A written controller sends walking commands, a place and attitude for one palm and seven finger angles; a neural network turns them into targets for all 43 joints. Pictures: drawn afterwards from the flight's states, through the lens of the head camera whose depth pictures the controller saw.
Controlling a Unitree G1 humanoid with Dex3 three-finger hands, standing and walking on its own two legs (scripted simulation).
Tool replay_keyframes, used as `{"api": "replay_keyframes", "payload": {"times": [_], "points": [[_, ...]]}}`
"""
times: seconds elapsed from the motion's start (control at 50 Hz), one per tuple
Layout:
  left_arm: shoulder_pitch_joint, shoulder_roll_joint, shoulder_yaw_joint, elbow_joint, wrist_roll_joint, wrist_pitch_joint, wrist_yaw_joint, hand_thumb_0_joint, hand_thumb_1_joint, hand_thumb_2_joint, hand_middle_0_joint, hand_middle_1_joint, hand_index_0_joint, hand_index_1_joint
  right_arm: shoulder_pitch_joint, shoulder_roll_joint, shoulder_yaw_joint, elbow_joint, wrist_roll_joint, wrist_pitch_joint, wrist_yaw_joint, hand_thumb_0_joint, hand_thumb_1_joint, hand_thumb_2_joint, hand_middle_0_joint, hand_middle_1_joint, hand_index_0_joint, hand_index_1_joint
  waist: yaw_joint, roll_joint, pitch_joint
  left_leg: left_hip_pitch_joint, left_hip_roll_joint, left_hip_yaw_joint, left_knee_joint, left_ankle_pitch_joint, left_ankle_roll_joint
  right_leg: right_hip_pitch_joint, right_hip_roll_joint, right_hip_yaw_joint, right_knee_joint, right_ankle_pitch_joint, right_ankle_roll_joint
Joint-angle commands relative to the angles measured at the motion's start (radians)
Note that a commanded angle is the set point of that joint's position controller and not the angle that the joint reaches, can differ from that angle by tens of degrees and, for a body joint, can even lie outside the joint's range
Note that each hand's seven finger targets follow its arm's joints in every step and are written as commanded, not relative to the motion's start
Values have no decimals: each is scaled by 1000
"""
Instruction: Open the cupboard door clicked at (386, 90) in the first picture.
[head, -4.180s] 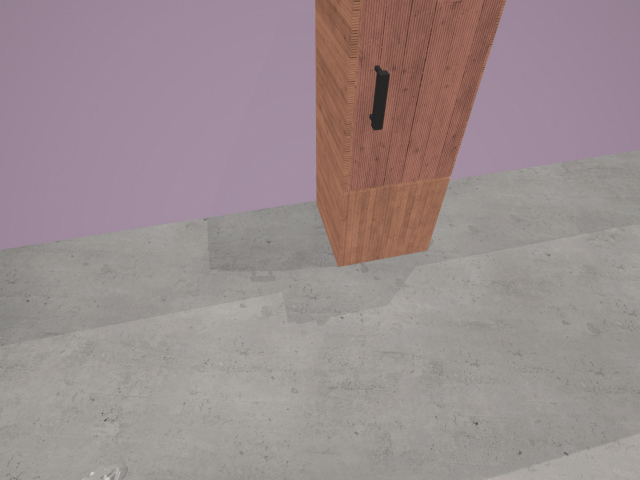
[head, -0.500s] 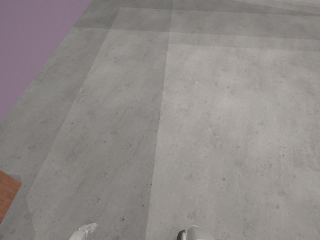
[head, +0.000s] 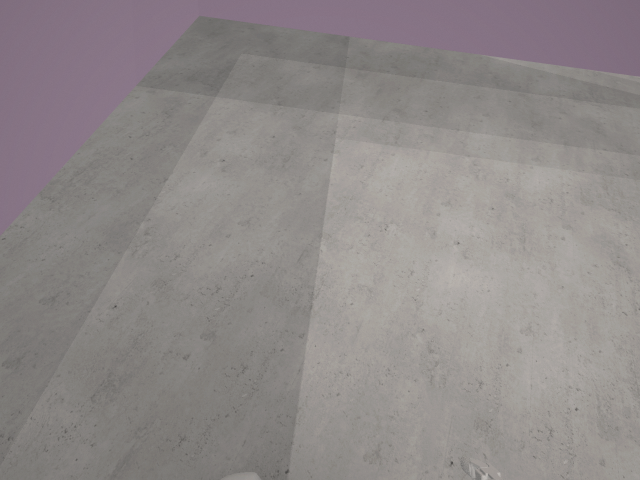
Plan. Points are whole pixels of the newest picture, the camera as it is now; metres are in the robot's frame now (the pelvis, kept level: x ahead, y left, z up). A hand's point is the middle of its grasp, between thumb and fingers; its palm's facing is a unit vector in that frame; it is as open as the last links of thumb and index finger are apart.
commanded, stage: turn to face it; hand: left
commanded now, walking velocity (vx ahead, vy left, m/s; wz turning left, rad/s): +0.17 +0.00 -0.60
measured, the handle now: out of the picture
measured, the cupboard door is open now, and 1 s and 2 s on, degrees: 0 0 0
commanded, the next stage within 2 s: none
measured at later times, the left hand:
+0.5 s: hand (219, 419) +0.22 +0.16 -0.14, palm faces +0.14 -0.96 -0.22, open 7.4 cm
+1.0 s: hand out of the picture +0.08 +0.25 -0.16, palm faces +0.48 -0.84 -0.26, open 7.4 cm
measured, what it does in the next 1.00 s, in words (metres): walks ahead, turning left: right foot, then left foot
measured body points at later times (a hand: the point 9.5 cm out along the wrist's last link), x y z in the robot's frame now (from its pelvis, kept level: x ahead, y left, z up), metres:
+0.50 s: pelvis +0.12 -0.02 +0.01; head +0.14 -0.04 +0.46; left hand +0.21 +0.21 -0.12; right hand +0.09 -0.24 -0.16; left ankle +0.06 +0.09 -0.68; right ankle +0.14 -0.12 -0.72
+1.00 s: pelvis +0.12 +0.01 +0.01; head +0.15 +0.05 +0.46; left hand +0.05 +0.29 -0.14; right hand +0.35 -0.18 -0.11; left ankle +0.12 +0.12 -0.72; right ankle +0.16 -0.14 -0.65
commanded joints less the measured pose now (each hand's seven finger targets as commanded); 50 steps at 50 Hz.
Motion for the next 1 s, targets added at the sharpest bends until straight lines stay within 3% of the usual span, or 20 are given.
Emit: {"api": "replay_keyframes", "payload": {"times": [0.0, 0.06, 0.1, 0.22, 0.3, 0.34, 0.36, 0.38, 0.4, 0.42, 0.48, 0.52, 0.7, 0.74, 0.76, 0.78, 0.8, 0.84, 0.9, 0.98], "points": [[-102, 81, 24, -114, 7, -19, -11, 0, 900, 900, -200, -300, -200, -300, 237, -170, -33, 28, 12, -1, -37, 0, -900, -900, 200, 300, 200, 300, -114, 170, 7, 293, 362, -396, -429, -54, 73, -488, -82, 51, 477, 72, -9], [-11, 2, 14, -63, 12, 4, -6, 0, 900, 900, -200, -300, -200, -300, 207, -91, -3, 51, 16, -18, -45, 0, -900, -900, 200, 300, 200, 300, -48, 154, -13, 183, 239, -163, -411, 317, 48, -348, -94, 35, 376, 171, 25], [1, -14, 11, -53, 12, 12, 1, 0, 900, 900, -200, -300, -200, -300, 218, -66, -5, 68, 20, -20, -48, 0, -900, -900, 200, 300, 200, 300, -36, 152, -32, 171, 195, -116, -396, 491, 61, -293, -98, 3, 284, 202, 44], [-132, -6, 2, -107, 6, 24, 19, 0, 900, 900, -200, -300, -200, -300, 263, -109, -18, 102, 18, 11, -44, 0, -900, -900, 200, 300, 200, 300, -60, 196, -55, 246, 171, -164, -318, 650, 101, -261, -65, -47, 14, 190, 74], [-194, 17, 9, -151, -1, 26, 24, 0, 900, 900, -200, -300, -200, -300, 253, -138, -39, 100, 14, 47, -43, 0, -900, -900, 200, 300, 200, 300, -69, 217, -36, 225, 177, -259, -271, 552, 106, -209, -38, -59, -126, 147, 72], [-157, 32, 15, -151, -5, 20, 26, 0, 900, 900, -200, -300, -200, -300, 232, -144, -45, 88, 16, 58, -41, 0, -900, -900, 200, 300, 200, 300, -39, 190, -50, 177, 142, -269, -214, 451, 67, -94, -34, -70, -290, 268, 70], [-113, 59, 20, -145, -3, 12, 30, 0, 900, 900, -200, -300, -200, -300, 229, -129, -47, 78, 22, 59, -36, 0, -900, -900, 200, 300, 200, 300, -19, 129, -73, 106, 103, -249, -152, 327, 26, 29, -73, -45, -396, 386, 65], [-70, 135, 33, -137, 6, 1, 39, 0, 900, 900, -200, -300, -200, -300, 253, -77, -39, 62, 31, 58, -29, 0, -900, -900, 200, 300, 200, 300, -10, -75, -134, -68, 7, -151, 5, 81, -38, 232, -264, 119, -424, 586, 13], [-30, 211, 49, -146, 9, 2, 45, 0, 900, 900, -200, -300, -200, -300, 257, -40, -36, 24, 30, 67, -27, 0, -900, -900, 200, 300, 200, 300, -3, -243, -138, -187, -90, -85, 230, -378, -81, 248, -487, 248, -454, 794, -88], [-47, 204, 51, -160, 3, 2, 47, 0, 900, 900, -200, -300, -200, -300, 244, -70, -43, 27, 23, 88, -33, 0, -900, -900, 200, 300, 200, 300, 1, -235, -150, -174, -53, -166, 389, -409, -83, 156, -505, 237, -476, 734, -134], [-171, 119, 25, -198, 3, 9, 48, 0, 900, 900, -200, -300, -200, -300, 205, -63, -51, 34, 17, 106, -16, 0, -900, -900, 200, 300, 200, 300, -52, -111, -29, -213, -11, -158, 565, -244, -98, 22, -381, 42, -470, 613, -102], [-178, 109, 24, -205, 9, 7, 50, 0, 900, 900, -200, -300, -200, -300, 191, -51, -50, 20, 16, 112, -8, 0, -900, -900, 200, 300, 200, 300, -60, -116, -18, -203, -8, -140, 528, -206, -106, 0, -362, -30, -464, 628, -90], [-167, 196, 53, -241, 23, 31, 36, 0, 900, 900, -200, -300, -200, -300, 37, -91, -46, -103, 20, 106, 14, 0, -900, -900, 200, 300, 200, 300, -31, -180, -37, -57, -29, -39, 121, -171, -90, 5, -378, -134, -359, 578, -75], [-167, 216, 60, -250, 16, 38, 29, 0, 900, 900, -200, -300, -200, -300, 70, -129, -52, -113, 15, 99, 13, 0, -900, -900, 200, 300, 200, 300, -55, -132, -75, 53, -49, -8, -31, -60, -82, -4, -363, -173, -255, 572, -39], [-164, 213, 59, -257, 8, 43, 24, 0, 900, 900, -200, -300, -200, -300, 126, -176, -62, -105, 13, 92, 13, 0, -900, -900, 200, 300, 200, 300, -91, -32, -117, 199, -42, -35, -149, 63, -67, -80, -340, -191, -123, 513, -1], [-155, 169, 55, -292, 0, 48, 14, 0, 900, 900, -200, -300, -200, -300, 192, -293, -90, -106, 7, 82, 8, 0, -900, -900, 200, 300, 200, 300, -129, 247, -166, 365, 159, -345, -221, 335, 36, -299, -220, -224, 111, 204, 79], [-230, 125, 30, -347, 4, 49, 13, 0, 900, 900, -200, -300, -200, -300, 251, -374, -102, -100, 15, 83, 2, 0, -900, -900, 200, 300, 200, 300, -160, 380, -155, 378, 342, -542, -283, 605, 150, -444, -130, -150, 312, -220, 118], [-254, 137, 40, -337, 2, 61, 22, 0, 900, 900, -200, -300, -200, -300, 192, -355, -94, -102, 16, 79, -20, 0, -900, -900, 200, 300, 200, 300, -142, 315, -150, 295, 298, -533, -292, 325, 161, -487, -130, 6, 436, -108, 102], [-187, 153, 50, -287, 7, 61, 3, 0, 900, 900, -200, -300, -200, -300, 20, -279, -65, -156, 14, 73, -21, 0, -900, -900, 200, 300, 200, 300, -64, 210, -88, 146, 156, -378, -319, 157, 93, -395, -122, 16, 388, 80, 102], [-170, 149, 44, -290, 4, 64, 9, 0, 900, 900, -200, -300, -200, -300, 42, -282, -70, -150, 16, 75, -19, 0, -900, -900, 200, 300, 200, 300, -75, 183, -118, 204, 142, -399, -324, 172, 116, -363, -91, 20, 249, 77, 109]]}}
